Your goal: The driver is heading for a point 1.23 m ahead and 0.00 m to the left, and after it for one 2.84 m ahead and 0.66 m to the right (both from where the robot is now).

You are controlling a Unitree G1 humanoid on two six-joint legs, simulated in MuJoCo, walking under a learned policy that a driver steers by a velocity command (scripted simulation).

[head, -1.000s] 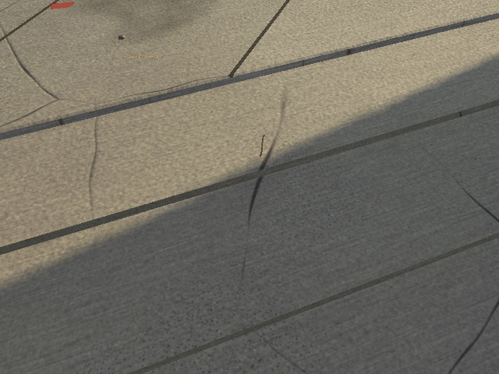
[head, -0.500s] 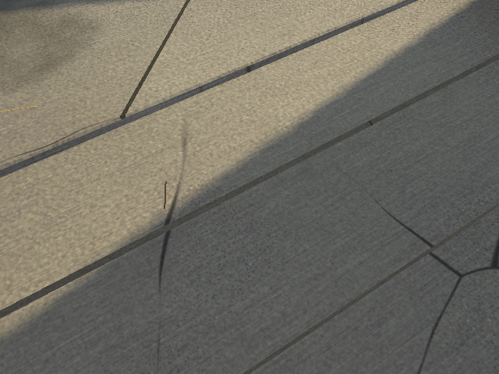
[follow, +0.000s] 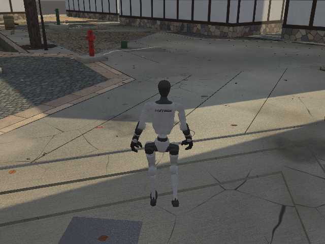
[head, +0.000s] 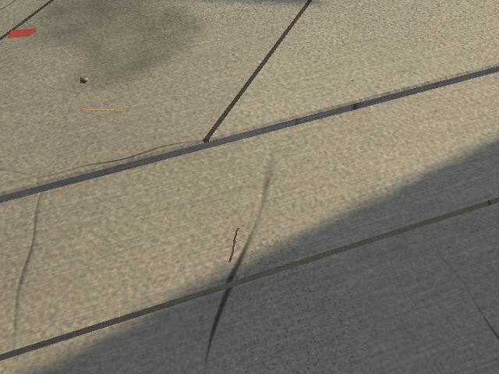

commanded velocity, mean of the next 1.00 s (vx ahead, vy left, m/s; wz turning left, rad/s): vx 0.50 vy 0.00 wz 0.08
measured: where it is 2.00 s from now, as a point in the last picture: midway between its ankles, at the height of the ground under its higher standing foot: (272, 207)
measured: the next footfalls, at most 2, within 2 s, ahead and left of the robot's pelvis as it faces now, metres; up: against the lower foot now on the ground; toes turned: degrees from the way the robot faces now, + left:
right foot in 0.18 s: +0.25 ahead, -0.18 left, +0.02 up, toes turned +9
left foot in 0.56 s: +0.28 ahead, +0.08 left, +0.01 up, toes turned +19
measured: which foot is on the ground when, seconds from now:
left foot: down 0.00-0.20, up 0.22-0.54, down 0.56-1.00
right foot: up 0.00-0.16, down 0.18-0.56, up 0.58-0.94, down 0.96-1.00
